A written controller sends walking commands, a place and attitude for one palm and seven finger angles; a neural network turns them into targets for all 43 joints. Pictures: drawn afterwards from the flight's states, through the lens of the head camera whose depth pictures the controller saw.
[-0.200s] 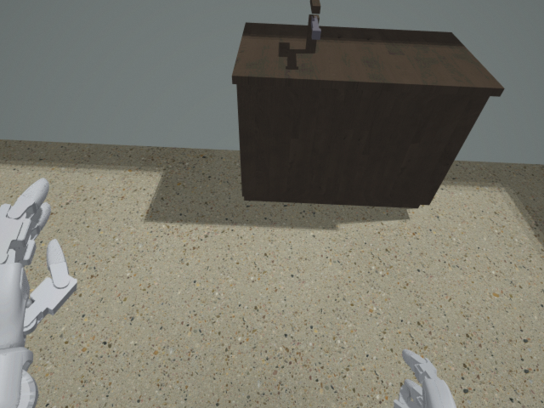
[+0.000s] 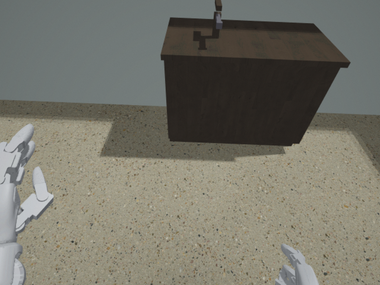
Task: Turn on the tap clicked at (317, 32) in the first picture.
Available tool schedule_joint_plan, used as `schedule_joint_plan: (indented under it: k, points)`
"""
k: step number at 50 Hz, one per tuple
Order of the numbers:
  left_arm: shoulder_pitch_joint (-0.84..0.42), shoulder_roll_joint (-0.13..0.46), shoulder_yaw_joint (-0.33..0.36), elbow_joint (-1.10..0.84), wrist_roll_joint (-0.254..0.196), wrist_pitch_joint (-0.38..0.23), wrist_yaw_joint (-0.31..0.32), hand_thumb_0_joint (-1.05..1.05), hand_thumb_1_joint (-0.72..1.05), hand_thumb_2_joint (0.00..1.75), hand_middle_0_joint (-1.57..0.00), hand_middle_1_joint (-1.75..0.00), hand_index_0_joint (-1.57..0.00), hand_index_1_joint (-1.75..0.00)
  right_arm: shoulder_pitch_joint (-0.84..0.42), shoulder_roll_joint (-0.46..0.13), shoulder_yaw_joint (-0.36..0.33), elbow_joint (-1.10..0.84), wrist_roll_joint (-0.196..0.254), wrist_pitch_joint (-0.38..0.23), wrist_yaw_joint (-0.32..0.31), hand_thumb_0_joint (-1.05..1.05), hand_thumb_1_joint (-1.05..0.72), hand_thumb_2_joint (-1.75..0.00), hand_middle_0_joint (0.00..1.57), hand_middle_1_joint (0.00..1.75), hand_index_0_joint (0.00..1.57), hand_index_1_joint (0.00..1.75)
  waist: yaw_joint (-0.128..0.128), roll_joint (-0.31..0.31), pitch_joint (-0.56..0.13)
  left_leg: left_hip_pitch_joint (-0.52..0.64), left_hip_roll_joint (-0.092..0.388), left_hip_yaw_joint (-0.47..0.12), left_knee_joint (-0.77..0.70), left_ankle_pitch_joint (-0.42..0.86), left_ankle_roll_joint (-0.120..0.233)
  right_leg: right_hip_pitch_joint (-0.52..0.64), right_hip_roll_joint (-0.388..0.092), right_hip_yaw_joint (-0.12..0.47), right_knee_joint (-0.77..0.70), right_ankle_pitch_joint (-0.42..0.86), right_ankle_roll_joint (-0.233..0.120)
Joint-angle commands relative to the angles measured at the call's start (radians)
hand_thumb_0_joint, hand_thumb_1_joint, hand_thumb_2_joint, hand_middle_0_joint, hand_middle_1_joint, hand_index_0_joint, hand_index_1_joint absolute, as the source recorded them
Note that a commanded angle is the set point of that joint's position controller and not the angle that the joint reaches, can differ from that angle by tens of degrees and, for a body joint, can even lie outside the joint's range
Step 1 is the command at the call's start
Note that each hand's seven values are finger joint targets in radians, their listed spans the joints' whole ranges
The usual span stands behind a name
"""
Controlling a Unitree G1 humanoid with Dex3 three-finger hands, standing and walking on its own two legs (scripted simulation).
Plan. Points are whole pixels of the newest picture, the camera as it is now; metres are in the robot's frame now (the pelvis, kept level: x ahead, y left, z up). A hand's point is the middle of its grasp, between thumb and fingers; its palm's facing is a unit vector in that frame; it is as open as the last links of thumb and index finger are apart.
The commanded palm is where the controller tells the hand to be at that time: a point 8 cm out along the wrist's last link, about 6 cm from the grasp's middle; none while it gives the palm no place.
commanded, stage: stand and wait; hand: left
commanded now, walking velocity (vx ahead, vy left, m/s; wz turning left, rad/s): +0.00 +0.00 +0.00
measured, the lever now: (219, 25) +1.22 -0.06 +0.07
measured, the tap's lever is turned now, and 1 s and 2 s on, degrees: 0 0 0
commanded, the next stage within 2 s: look at it before walking up in 0.06 s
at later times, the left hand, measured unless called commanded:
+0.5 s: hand (55, 192) +0.22 +0.24 +0.15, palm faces +0.41 -0.84 -0.37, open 7.4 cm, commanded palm +0.18 +0.27 +0.18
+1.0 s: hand (119, 126) +0.38 +0.18 +0.16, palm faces +0.26 -0.88 -0.40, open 7.4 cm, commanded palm +0.33 +0.22 +0.18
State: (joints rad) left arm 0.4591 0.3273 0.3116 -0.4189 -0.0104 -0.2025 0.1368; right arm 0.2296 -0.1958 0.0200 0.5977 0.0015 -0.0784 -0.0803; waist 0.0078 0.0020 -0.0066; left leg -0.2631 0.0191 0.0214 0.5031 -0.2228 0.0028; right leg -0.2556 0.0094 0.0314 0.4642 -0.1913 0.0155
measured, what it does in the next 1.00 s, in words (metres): walks ahead: left foot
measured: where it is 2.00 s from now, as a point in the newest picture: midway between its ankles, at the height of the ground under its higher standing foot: (222, 262)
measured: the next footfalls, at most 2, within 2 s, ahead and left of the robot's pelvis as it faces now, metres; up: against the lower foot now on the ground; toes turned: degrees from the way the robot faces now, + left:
left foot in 0.94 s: +0.22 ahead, +0.09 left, +0.00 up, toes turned -1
right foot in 1.26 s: +0.26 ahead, -0.21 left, +0.00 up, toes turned -27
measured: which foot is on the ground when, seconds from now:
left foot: down 0.00-0.62, up 0.64-0.92, down 0.94-1.00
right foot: down 0.00-0.96, up 0.98-1.00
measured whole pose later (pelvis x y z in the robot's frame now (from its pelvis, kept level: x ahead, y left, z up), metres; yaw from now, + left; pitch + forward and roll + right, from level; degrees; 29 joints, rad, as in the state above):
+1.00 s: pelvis +0.12 -0.02 -0.01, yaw -12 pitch -1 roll +2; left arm 0.47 0.37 0.37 -0.45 -0.02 -0.23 0.16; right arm 0.24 -0.23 -0.01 0.60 -0.01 -0.05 -0.09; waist 0.01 -0.05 0.01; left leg -0.31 0.07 0.19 0.59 -0.23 0.01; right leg -0.27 0.03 0.03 0.84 -0.48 -0.03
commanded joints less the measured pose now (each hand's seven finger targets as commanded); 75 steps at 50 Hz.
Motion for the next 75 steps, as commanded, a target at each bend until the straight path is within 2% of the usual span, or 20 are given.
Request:
schedule_joint_plan:
  k: [1,15,24,28,29,31,32,34,37,45,47,49,55,61,62,63,64,65,71,75]
  points:
    - [-0.081,0.170,0.108,-0.205,-0.004,-0.061,0.020,0.00,0.90,0.90,-0.20,-0.30,-0.20,-0.30,-0.103,-0.119,-0.041,-0.155,-0.002,-0.053,-0.010,0.00,-0.90,-0.90,0.20,0.30,0.20,0.30,-0.004,0.037,-0.075,-0.055,0.051,-0.042,-0.130,-0.031,0.010,0.076,-0.036,0.036,-0.074,0.033,-0.015]
    - [-0.088,0.177,0.112,-0.219,-0.005,-0.060,0.021,0.00,0.90,0.90,-0.20,-0.30,-0.20,-0.30,-0.110,-0.123,-0.045,-0.154,-0.002,-0.056,-0.010,0.00,-0.90,-0.90,0.20,0.30,0.20,0.30,-0.004,0.064,-0.079,-0.036,0.046,-0.032,-0.125,-0.035,0.008,0.062,-0.035,0.041,-0.088,0.022,-0.015]
    - [-0.140,0.145,0.083,-0.218,0.012,-0.052,0.034,0.00,0.90,0.90,-0.20,-0.30,-0.20,-0.30,-0.088,-0.131,-0.046,-0.149,-0.008,-0.046,-0.025,0.00,-0.90,-0.90,0.20,0.30,0.20,0.30,-0.023,0.220,-0.012,-0.022,0.283,-0.253,-0.245,-0.497,0.132,-0.157,0.031,-0.086,0.259,-0.242,-0.026]
    - [-0.166,0.147,0.067,-0.199,0.018,-0.040,0.027,0.00,0.90,0.90,-0.20,-0.30,-0.20,-0.30,-0.103,-0.129,-0.042,-0.141,-0.015,-0.046,-0.011,0.00,-0.90,-0.90,0.20,0.30,0.20,0.30,-0.004,0.184,0.007,-0.154,0.250,-0.085,-0.106,-0.388,0.089,0.018,0.003,-0.113,0.113,-0.229,-0.042]
    - [-0.172,0.160,0.072,-0.197,0.020,-0.041,0.027,0.00,0.90,0.90,-0.20,-0.30,-0.20,-0.30,-0.100,-0.126,-0.043,-0.143,-0.013,-0.044,-0.008,0.00,-0.90,-0.90,0.20,0.30,0.20,0.30,0.002,0.093,0.007,-0.207,0.191,-0.019,0.035,-0.374,0.058,0.066,-0.034,-0.012,0.015,-0.251,-0.081]
    - [-0.172,0.207,0.107,-0.183,0.016,-0.031,0.033,0.00,0.90,0.90,-0.20,-0.30,-0.20,-0.30,-0.124,-0.117,-0.051,-0.164,-0.006,-0.043,0.004,0.00,-0.90,-0.90,0.20,0.30,0.20,0.30,0.021,-0.297,0.016,-0.448,0.003,0.089,0.511,-0.361,-0.018,0.123,-0.330,0.624,-0.246,-0.398,-0.253]
    - [-0.195,0.211,0.104,-0.219,0.007,-0.049,0.036,0.00,0.90,0.90,-0.20,-0.30,-0.20,-0.30,-0.126,-0.134,-0.056,-0.160,-0.009,-0.052,0.010,0.00,-0.90,-0.90,0.20,0.30,0.20,0.30,0.005,-0.230,0.029,-0.496,0.034,-0.018,0.633,-0.297,-0.026,0.154,-0.367,0.692,-0.281,-0.350,-0.301]
    - [-0.119,0.234,0.144,-0.231,0.007,-0.076,0.036,0.00,0.90,0.90,-0.20,-0.30,-0.20,-0.30,-0.088,-0.115,-0.036,-0.123,-0.013,-0.034,0.013,0.00,-0.90,-0.90,0.20,0.30,0.20,0.30,-0.008,-0.052,-0.008,-0.497,0.076,-0.048,0.673,-0.215,-0.036,0.196,-0.325,0.495,-0.209,-0.097,-0.295]
    - [-0.063,0.241,0.178,-0.250,0.004,-0.097,0.038,0.00,0.90,0.90,-0.20,-0.30,-0.20,-0.30,-0.105,-0.103,-0.033,-0.129,-0.012,-0.013,0.010,0.00,-0.90,-0.90,0.20,0.30,0.20,0.30,-0.005,-0.059,-0.085,-0.399,0.092,0.003,0.460,-0.174,-0.034,0.215,-0.260,0.271,-0.140,0.181,-0.256]
    - [-0.053,0.189,0.127,-0.232,-0.013,-0.073,0.034,0.00,0.90,0.90,-0.20,-0.30,-0.20,-0.30,-0.069,-0.121,-0.053,-0.164,-0.008,-0.026,-0.011,0.00,-0.90,-0.90,0.20,0.30,0.20,0.30,-0.012,-0.053,-0.086,0.120,0.060,0.136,-0.044,-0.003,0.013,-0.006,-0.130,0.140,0.008,-0.002,-0.139]
    - [-0.084,0.186,0.134,-0.271,-0.018,-0.087,0.034,0.00,0.90,0.90,-0.20,-0.30,-0.20,-0.30,-0.065,-0.164,-0.071,-0.169,-0.008,-0.024,-0.018,0.00,-0.90,-0.90,0.20,0.30,0.20,0.30,-0.033,0.197,-0.138,0.402,0.291,-0.214,-0.142,-0.069,0.130,-0.288,-0.002,0.016,0.362,-0.139,-0.051]
    - [-0.117,0.224,0.143,-0.243,-0.005,-0.094,0.032,0.00,0.90,0.90,-0.20,-0.30,-0.20,-0.30,-0.094,-0.123,-0.046,-0.154,-0.017,-0.031,-0.013,0.00,-0.90,-0.90,0.20,0.30,0.20,0.30,-0.033,0.271,-0.051,0.253,0.472,-0.458,-0.304,-0.285,0.228,-0.395,-0.035,-0.007,0.681,-0.359,-0.031]
    - [-0.083,0.204,0.146,-0.332,0.015,-0.074,0.028,0.00,0.90,0.90,-0.20,-0.30,-0.20,-0.30,-0.087,-0.122,-0.051,-0.128,-0.014,-0.062,-0.001,0.00,-0.90,-0.90,0.20,0.30,0.20,0.30,-0.005,0.216,-0.014,0.095,0.347,0.003,-0.251,-0.038,0.137,-0.273,-0.110,-0.129,0.459,-0.182,-0.008]
    - [-0.054,0.197,0.169,-0.208,-0.001,-0.054,0.026,0.00,0.90,0.90,-0.20,-0.30,-0.20,-0.30,-0.092,-0.112,-0.056,-0.137,-0.009,-0.048,-0.002,0.00,-0.90,-0.90,0.20,0.30,0.20,0.30,-0.002,0.160,-0.056,-0.010,0.282,0.173,0.025,0.011,0.073,0.085,-0.009,-0.283,0.097,-0.073,-0.010]
    - [-0.062,0.208,0.174,-0.204,0.000,-0.051,0.025,0.00,0.90,0.90,-0.20,-0.30,-0.20,-0.30,-0.089,-0.102,-0.056,-0.137,-0.004,-0.042,0.000,0.00,-0.90,-0.90,0.20,0.30,0.20,0.30,0.011,0.047,-0.097,-0.090,0.230,0.201,0.244,0.031,0.057,0.206,-0.040,-0.199,0.032,-0.084,-0.042]
    - [-0.076,0.245,0.193,-0.200,0.006,-0.045,0.029,0.00,0.90,0.90,-0.20,-0.30,-0.20,-0.30,-0.087,-0.078,-0.058,-0.143,0.005,-0.033,0.005,0.00,-0.90,-0.90,0.20,0.30,0.20,0.30,0.010,-0.236,-0.137,-0.301,0.117,0.241,0.567,-0.107,0.021,0.329,-0.241,0.176,-0.057,-0.070,-0.145]
    - [-0.072,0.276,0.241,-0.210,-0.011,-0.046,0.035,0.00,0.90,0.90,-0.20,-0.30,-0.20,-0.30,-0.139,-0.087,-0.055,-0.167,0.003,-0.043,0.011,0.00,-0.90,-0.90,0.20,0.30,0.20,0.30,0.031,-0.333,-0.140,-0.488,0.048,0.120,0.777,-0.351,-0.002,0.361,-0.403,0.527,-0.145,0.043,-0.250]
    - [-0.096,0.258,0.221,-0.240,-0.020,-0.057,0.024,0.00,0.90,0.90,-0.20,-0.30,-0.20,-0.30,-0.125,-0.105,-0.065,-0.138,0.000,-0.042,0.022,0.00,-0.90,-0.90,0.20,0.30,0.20,0.30,0.014,-0.237,-0.134,-0.481,0.090,-0.013,0.850,-0.314,-0.008,0.299,-0.423,0.531,-0.174,-0.100,-0.249]
    - [-0.018,0.241,0.217,-0.355,-0.005,-0.094,0.036,0.00,0.90,0.90,-0.20,-0.30,-0.20,-0.30,-0.137,-0.100,-0.055,-0.107,-0.004,0.011,0.020,0.00,-0.90,-0.90,0.20,0.30,0.20,0.30,-0.023,-0.086,-0.089,-0.415,0.166,-0.015,0.626,-0.142,-0.035,0.149,-0.355,0.050,-0.129,0.188,-0.196]
    - [0.011,0.230,0.219,-0.372,-0.014,-0.091,0.054,0.00,0.90,0.90,-0.20,-0.30,-0.20,-0.30,-0.122,-0.086,-0.064,-0.141,-0.008,-0.002,0.012,0.00,-0.90,-0.90,0.20,0.30,0.20,0.30,0.005,-0.112,-0.103,-0.256,0.104,0.126,0.267,-0.082,-0.015,0.182,-0.324,-0.037,-0.092,0.276,-0.179]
